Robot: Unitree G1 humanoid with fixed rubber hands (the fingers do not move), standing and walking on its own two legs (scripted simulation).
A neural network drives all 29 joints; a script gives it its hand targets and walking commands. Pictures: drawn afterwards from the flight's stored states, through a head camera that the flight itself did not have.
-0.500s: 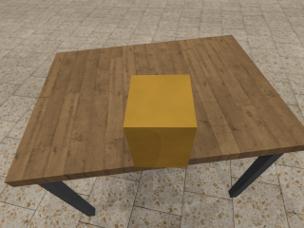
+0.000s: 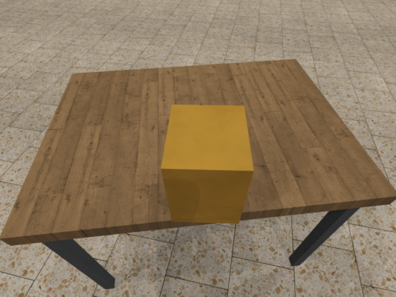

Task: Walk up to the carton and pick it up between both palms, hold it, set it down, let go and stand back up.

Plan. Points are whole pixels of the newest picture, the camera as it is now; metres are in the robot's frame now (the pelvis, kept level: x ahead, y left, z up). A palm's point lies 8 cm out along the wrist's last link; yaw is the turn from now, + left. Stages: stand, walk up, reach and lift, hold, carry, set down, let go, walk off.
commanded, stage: walk up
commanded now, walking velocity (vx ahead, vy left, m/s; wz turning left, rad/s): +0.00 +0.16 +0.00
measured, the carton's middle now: (206, 166) +0.39 -0.01 +0.03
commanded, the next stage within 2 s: none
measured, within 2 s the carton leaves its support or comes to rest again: neither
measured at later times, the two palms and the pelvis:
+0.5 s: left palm out of the picture -0.01 +0.31 -0.17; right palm out of the picture +0.05 -0.13 -0.13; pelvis +0.01 +0.10 +0.00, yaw +1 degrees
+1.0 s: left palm out of the picture +0.00 +0.30 -0.15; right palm out of the picture -0.01 -0.11 -0.15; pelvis +0.01 +0.10 +0.00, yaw +0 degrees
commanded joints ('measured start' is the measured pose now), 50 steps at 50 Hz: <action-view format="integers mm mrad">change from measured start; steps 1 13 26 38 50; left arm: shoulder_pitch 185 37 114 9 -22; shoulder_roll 290 101 72 41 158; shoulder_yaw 79 42 49 22 85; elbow -52 -67 -42 -35 -79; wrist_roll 36 16 8 13 25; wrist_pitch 3 2 45 7 53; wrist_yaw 35 26 2 1 -1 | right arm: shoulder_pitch -9 -42 -28 17 161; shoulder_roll -222 -81 -143 -138 -316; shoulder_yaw -70 -51 -19 -17 -89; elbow -50 -156 -145 -104 -89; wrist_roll -7 19 -6 0 -31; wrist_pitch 36 15 -20 11 11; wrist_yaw -10 24 -8 3 -45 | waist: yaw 117 6 28 -17 -83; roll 1 -318 224 -164 129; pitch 51 -46 -27 65 53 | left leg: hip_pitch -405 -235 -34 -53 50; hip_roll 7 -24 196 87 486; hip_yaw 28 9 -164 -123 -444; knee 304 192 -75 -28 -116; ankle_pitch -181 -96 408 105 175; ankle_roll -39 -55 126 47 211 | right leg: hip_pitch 123 -39 -183 -113 -402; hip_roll -443 -84 -58 -113 -34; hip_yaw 434 10 75 169 51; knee -68 39 338 -106 479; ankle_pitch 253 277 -238 37 -283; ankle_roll -135 -78 46 12 53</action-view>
